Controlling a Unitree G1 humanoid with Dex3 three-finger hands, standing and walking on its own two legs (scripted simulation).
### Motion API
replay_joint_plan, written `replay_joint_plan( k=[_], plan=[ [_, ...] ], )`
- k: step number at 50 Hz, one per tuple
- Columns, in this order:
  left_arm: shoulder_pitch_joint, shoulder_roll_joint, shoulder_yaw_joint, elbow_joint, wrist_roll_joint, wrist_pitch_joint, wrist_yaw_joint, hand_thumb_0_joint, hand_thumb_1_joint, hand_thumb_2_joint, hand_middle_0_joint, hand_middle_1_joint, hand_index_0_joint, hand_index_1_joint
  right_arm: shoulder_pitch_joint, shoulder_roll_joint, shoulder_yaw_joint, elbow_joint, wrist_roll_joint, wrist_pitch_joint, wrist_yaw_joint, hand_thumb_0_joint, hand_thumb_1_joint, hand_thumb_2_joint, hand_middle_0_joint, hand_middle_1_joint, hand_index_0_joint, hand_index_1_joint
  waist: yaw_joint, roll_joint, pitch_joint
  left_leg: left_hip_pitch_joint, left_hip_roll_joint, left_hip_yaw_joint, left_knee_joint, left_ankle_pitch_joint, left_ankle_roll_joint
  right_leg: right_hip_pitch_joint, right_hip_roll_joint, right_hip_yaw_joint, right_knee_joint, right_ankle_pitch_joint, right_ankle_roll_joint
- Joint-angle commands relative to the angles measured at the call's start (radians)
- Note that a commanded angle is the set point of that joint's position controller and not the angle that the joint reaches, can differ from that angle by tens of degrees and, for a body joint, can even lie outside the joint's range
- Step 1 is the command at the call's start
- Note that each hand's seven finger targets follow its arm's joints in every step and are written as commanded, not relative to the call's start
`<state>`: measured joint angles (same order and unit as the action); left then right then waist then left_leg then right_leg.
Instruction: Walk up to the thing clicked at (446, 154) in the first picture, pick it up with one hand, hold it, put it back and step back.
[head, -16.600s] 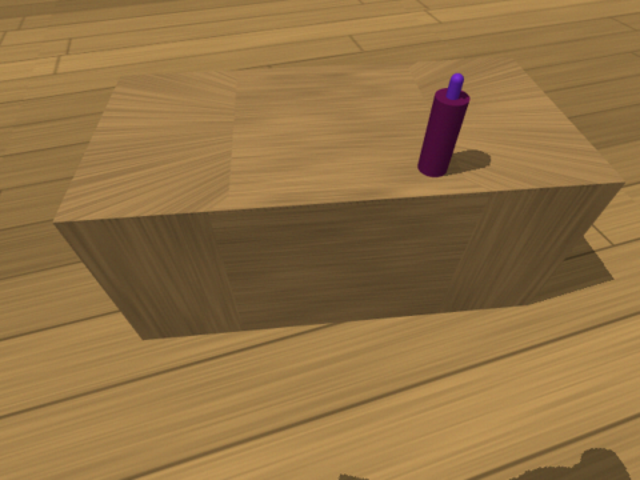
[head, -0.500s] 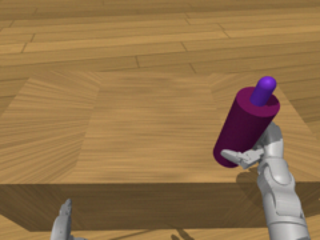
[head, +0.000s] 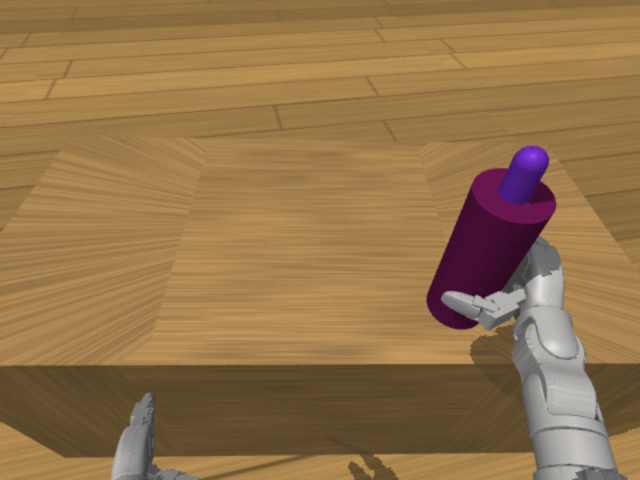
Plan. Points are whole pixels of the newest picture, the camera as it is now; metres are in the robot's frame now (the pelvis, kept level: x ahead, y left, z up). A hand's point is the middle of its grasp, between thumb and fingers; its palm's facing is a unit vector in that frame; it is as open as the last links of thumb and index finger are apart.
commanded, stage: crouch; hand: right
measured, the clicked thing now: (486, 244) +0.33 -0.16 +0.16
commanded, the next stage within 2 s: lower in 1.04 s
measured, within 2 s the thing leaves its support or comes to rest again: neither
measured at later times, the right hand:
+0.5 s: hand (463, 257) +0.41 -0.19 +0.04, palm faces +0.14 +0.99 +0.02, open 11.0 cm
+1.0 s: hand (457, 253) +0.45 -0.20 +0.01, palm faces +0.14 +0.99 +0.02, open 11.0 cm
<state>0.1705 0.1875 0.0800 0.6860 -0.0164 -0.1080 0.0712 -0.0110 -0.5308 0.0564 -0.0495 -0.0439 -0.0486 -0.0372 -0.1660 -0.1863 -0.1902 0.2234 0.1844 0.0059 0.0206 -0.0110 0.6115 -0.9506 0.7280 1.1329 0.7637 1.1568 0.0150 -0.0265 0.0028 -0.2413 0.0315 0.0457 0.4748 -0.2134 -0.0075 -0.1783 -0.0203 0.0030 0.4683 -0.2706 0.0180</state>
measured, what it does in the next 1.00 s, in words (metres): lowers itself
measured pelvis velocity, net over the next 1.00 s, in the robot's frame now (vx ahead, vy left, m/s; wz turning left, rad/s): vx -0.02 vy -0.02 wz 0.03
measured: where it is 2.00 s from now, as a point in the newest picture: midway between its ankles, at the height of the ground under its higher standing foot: outside the picture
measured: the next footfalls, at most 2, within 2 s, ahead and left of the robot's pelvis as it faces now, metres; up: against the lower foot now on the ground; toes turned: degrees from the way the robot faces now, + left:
none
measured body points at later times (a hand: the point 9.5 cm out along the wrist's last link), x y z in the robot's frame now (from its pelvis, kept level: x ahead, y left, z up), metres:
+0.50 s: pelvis -0.01 -0.01 -0.02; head +0.04 -0.02 +0.43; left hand +0.14 +0.25 -0.09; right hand +0.40 -0.24 +0.04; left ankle +0.03 +0.12 -0.74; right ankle -0.01 -0.13 -0.74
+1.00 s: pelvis -0.02 -0.02 -0.05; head +0.06 -0.04 +0.39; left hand +0.12 +0.25 -0.09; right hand +0.43 -0.25 +0.01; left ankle +0.03 +0.12 -0.74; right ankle -0.01 -0.13 -0.74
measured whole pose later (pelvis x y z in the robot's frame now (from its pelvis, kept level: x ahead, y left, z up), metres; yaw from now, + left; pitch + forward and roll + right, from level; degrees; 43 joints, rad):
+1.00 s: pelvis -0.02 -0.02 -0.05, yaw +2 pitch +15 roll +1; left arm 0.31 0.21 0.04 0.29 0.02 -0.11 0.02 -0.01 -0.54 0.06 -0.06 -0.05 -0.05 -0.05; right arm -0.70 -0.37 -0.38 1.03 0.09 -0.39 0.07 -0.01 0.61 -0.96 0.72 1.15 0.75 1.17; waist 0.14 0.03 -0.10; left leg -0.80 0.02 0.01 0.87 -0.32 -0.02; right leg -0.75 -0.04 -0.01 0.93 -0.44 0.00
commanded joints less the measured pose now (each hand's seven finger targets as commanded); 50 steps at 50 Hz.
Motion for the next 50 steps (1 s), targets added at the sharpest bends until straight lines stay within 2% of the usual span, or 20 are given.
replay_joint_plan(
  k=[1,3,8,9,11,13,14,15,19,21,23,26,27,28,30,34,39,41,47,50],
  plan=[
    [-0.08,0.146,0.063,-0.13,-0.001,-0.051,0.016,0.0,-0.551,0.055,-0.041,-0.039,-0.042,-0.037,-0.407,-0.172,-0.072,-0.094,0.012,-0.118,0.012,0.0,0.002,-1.265,1.242,1.405,1.298,1.405,0.039,0.076,-0.181,0.029,-0.013,0.004,-0.059,0.153,-0.008,0.002,0.025,-0.019,-0.047,0.131,-0.045],
    [-0.09,0.158,0.071,-0.143,0.004,-0.058,0.017,0.0,-0.554,0.057,-0.041,-0.037,-0.041,-0.038,-0.452,-0.159,-0.053,-0.05,0.007,-0.154,0.018,0.0,-0.008,-1.276,1.25,1.415,1.306,1.415,0.044,0.058,-0.205,0.019,-0.012,-0.001,-0.041,0.148,-0.004,-0.009,0.023,-0.017,-0.035,0.126,-0.04],
    [-0.087,0.136,0.038,-0.179,0.007,-0.064,0.014,0.0,-0.561,0.064,-0.044,-0.039,-0.041,-0.043,-0.53,-0.2,-0.075,0.091,-0.004,-0.24,0.026,0.0,0.006,-1.317,1.259,1.448,1.321,1.448,0.041,0.023,-0.304,0.021,-0.01,-0.014,0.016,0.232,-0.001,-0.033,0.022,-0.017,0.028,0.212,-0.03],
    [-0.075,0.166,0.065,-0.171,0.007,-0.064,0.017,0.0,-0.561,0.064,-0.044,-0.039,-0.04,-0.043,-0.533,-0.236,-0.106,0.114,-0.001,-0.255,0.027,0.0,0.011,-1.31,1.266,1.449,1.327,1.449,0.038,0.037,-0.31,0.019,-0.013,-0.013,0.024,0.229,-0.001,-0.045,0.02,-0.015,0.035,0.211,-0.03],
    [-0.075,0.124,0.023,-0.17,0.01,-0.064,0.006,0.0,-0.565,0.07,-0.047,-0.043,-0.041,-0.048,-0.598,-0.241,-0.102,0.142,-0.006,-0.287,0.026,0.0,0.022,-1.319,1.256,1.45,1.32,1.451,0.038,0.001,-0.316,0.0,-0.014,-0.018,0.036,0.212,0.002,-0.077,0.019,-0.017,0.051,0.194,-0.026],
    [-0.09,0.144,0.034,-0.191,0.011,-0.069,0.006,0.0,-0.568,0.072,-0.047,-0.041,-0.039,-0.049,-0.587,-0.255,-0.12,0.221,-0.008,-0.314,0.029,0.0,0.034,-1.332,1.26,1.464,1.326,1.464,0.038,0.0,-0.35,-0.013,-0.016,-0.021,0.052,0.195,0.005,-0.1,0.017,-0.014,0.069,0.18,-0.024],
    [-0.089,0.111,-0.003,-0.204,0.011,-0.068,0.001,0.0,-0.564,0.07,-0.047,-0.043,-0.042,-0.049,-0.606,-0.25,-0.112,0.219,-0.009,-0.328,0.03,0.0,0.02,-1.35,1.274,1.481,1.341,1.481,0.032,0.001,-0.348,-0.006,-0.014,-0.024,0.056,0.191,0.004,-0.116,0.02,-0.018,0.077,0.171,-0.026],
    [-0.097,0.155,0.032,-0.221,0.013,-0.071,0.006,0.0,-0.567,0.071,-0.048,-0.044,-0.042,-0.05,-0.649,-0.28,-0.131,0.235,-0.01,-0.343,0.027,0.0,0.041,-1.353,1.267,1.482,1.338,1.482,0.049,0.014,-0.377,-0.023,-0.021,-0.021,0.066,0.182,0.005,-0.122,0.013,-0.01,0.084,0.166,-0.026],
    [-0.071,0.153,0.024,-0.256,0.016,-0.072,0.001,0.0,-0.568,0.072,-0.049,-0.045,-0.042,-0.052,-0.698,-0.312,-0.147,0.314,-0.018,-0.386,0.028,0.0,0.038,-1.358,1.269,1.485,1.339,1.486,0.057,-0.007,-0.396,-0.044,-0.02,-0.027,0.096,0.165,0.006,-0.171,0.016,-0.013,0.116,0.142,-0.025],
    [-0.047,0.204,0.071,-0.293,0.018,-0.075,0.008,0.0,-0.565,0.069,-0.049,-0.045,-0.044,-0.051,-0.741,-0.332,-0.161,0.339,-0.023,-0.403,0.027,0.0,0.042,-1.377,1.283,1.506,1.356,1.506,0.08,0.033,-0.427,-0.062,-0.022,-0.028,0.117,0.185,0.001,-0.173,0.015,-0.012,0.143,0.153,-0.03],
    [-0.034,0.161,0.024,-0.337,0.02,-0.078,0.001,0.0,-0.565,0.071,-0.049,-0.046,-0.043,-0.052,-0.747,-0.288,-0.138,0.385,-0.023,-0.413,0.034,0.0,0.044,-1.364,1.274,1.494,1.346,1.494,0.084,0.035,-0.429,-0.08,-0.026,-0.023,0.133,0.195,0.002,-0.188,0.013,-0.008,0.159,0.173,-0.029],
    [0.046,0.136,0.022,-0.301,0.019,-0.07,-0.01,0.0,-0.563,0.068,-0.049,-0.047,-0.045,-0.052,-0.755,-0.268,-0.12,0.475,-0.037,-0.421,0.041,0.0,0.03,-1.358,1.267,1.483,1.337,1.483,0.094,-0.003,-0.395,-0.172,-0.03,-0.023,0.165,0.178,0.009,-0.202,0.009,-0.004,0.186,0.187,-0.023],
    [0.029,0.187,0.062,-0.349,0.023,-0.074,-0.005,0.0,-0.564,0.068,-0.05,-0.046,-0.044,-0.052,-0.787,-0.314,-0.153,0.469,-0.038,-0.432,0.04,0.0,0.059,-1.353,1.253,1.476,1.325,1.476,0.105,0.007,-0.446,-0.181,-0.032,-0.022,0.179,0.194,0.008,-0.198,0.005,0.003,0.203,0.221,-0.021],
    [0.018,0.178,0.042,-0.377,0.025,-0.074,-0.01,0.0,-0.563,0.067,-0.05,-0.047,-0.045,-0.052,-0.799,-0.338,-0.163,0.46,-0.046,-0.437,0.042,0.0,0.048,-1.349,1.25,1.471,1.322,1.472,0.091,-0.017,-0.466,-0.181,-0.031,-0.024,0.19,0.204,0.01,-0.199,0.005,0.002,0.214,0.242,-0.019],
    [0.103,0.141,0.025,-0.337,0.027,-0.064,-0.02,0.0,-0.559,0.062,-0.049,-0.046,-0.046,-0.049,-0.818,-0.307,-0.141,0.504,-0.052,-0.442,0.052,0.0,0.039,-1.338,1.248,1.462,1.317,1.462,0.099,-0.033,-0.44,-0.218,-0.032,-0.025,0.207,0.184,0.013,-0.233,0.007,0.0,0.234,0.226,-0.019],
    [0.063,0.159,0.025,-0.448,0.031,-0.066,-0.029,0.0,-0.554,0.057,-0.049,-0.047,-0.048,-0.047,-0.876,-0.345,-0.165,0.485,-0.061,-0.458,0.053,0.0,0.008,-1.32,1.237,1.439,1.302,1.439,0.094,-0.061,-0.5,-0.251,-0.035,-0.023,0.239,0.144,0.017,-0.246,0.003,0.009,0.257,0.201,-0.013],
    [0.122,0.184,0.049,-0.46,0.04,-0.059,-0.035,0.0,-0.558,0.062,-0.048,-0.047,-0.045,-0.05,-0.898,-0.364,-0.187,0.559,-0.069,-0.462,0.052,0.0,0.039,-1.311,1.232,1.436,1.298,1.436,0.113,-0.068,-0.529,-0.316,-0.043,-0.018,0.287,0.166,0.02,-0.248,-0.005,0.021,0.313,0.304,-0.006],
    [0.07,0.181,0.04,-0.561,0.035,-0.062,-0.038,0.0,-0.557,0.06,-0.048,-0.046,-0.046,-0.047,-0.922,-0.382,-0.197,0.532,-0.071,-0.468,0.051,0.0,0.039,-1.311,1.23,1.434,1.295,1.434,0.108,-0.042,-0.562,-0.272,-0.039,-0.024,0.291,0.16,0.018,-0.293,0.003,0.012,0.321,0.231,-0.015],
    [0.109,0.185,0.049,-0.588,0.037,-0.053,-0.038,0.0,-0.549,0.053,-0.046,-0.043,-0.046,-0.042,-0.978,-0.412,-0.21,0.578,-0.089,-0.466,0.046,0.0,0.031,-1.322,1.246,1.449,1.31,1.45,0.124,-0.034,-0.527,-0.313,-0.037,-0.032,0.306,0.058,0.017,-0.399,0.01,0.004,0.328,0.034,-0.026],
    [0.179,0.158,0.025,-0.565,0.038,-0.05,-0.044,0.0,-0.548,0.051,-0.045,-0.042,-0.046,-0.041,-0.963,-0.393,-0.201,0.614,-0.089,-0.464,0.051,0.0,0.032,-1.322,1.245,1.449,1.309,1.449,0.131,-0.064,-0.49,-0.384,-0.043,-0.02,0.324,0.034,0.021,-0.392,0.001,0.02,0.33,0.03,-0.017]
  ],
)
